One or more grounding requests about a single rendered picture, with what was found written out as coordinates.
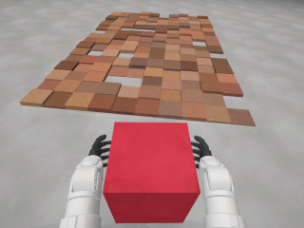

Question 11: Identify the robot left hand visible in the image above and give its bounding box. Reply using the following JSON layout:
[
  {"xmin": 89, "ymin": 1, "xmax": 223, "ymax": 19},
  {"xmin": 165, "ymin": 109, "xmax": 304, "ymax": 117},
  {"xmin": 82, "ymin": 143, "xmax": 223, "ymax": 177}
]
[{"xmin": 88, "ymin": 134, "xmax": 111, "ymax": 167}]

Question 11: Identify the carton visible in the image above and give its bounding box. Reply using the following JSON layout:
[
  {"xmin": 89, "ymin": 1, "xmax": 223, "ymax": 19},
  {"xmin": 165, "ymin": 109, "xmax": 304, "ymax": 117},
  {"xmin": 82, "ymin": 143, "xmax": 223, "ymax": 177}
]
[{"xmin": 103, "ymin": 122, "xmax": 200, "ymax": 223}]

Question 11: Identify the robot right hand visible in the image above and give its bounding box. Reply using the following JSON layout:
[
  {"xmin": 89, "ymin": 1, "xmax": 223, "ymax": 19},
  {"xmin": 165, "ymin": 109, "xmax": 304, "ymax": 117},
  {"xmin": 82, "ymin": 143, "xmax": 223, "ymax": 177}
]
[{"xmin": 191, "ymin": 135, "xmax": 212, "ymax": 169}]

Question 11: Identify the right robot forearm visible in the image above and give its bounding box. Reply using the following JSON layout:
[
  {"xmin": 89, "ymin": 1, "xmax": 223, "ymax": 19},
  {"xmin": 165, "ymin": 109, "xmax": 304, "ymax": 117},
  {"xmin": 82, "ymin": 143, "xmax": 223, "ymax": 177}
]
[{"xmin": 199, "ymin": 156, "xmax": 246, "ymax": 228}]

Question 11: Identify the left robot forearm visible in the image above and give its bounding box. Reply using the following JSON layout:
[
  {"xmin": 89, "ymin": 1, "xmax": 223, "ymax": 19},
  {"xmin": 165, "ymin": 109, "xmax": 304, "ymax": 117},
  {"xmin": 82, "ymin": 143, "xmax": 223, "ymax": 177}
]
[{"xmin": 59, "ymin": 155, "xmax": 104, "ymax": 228}]

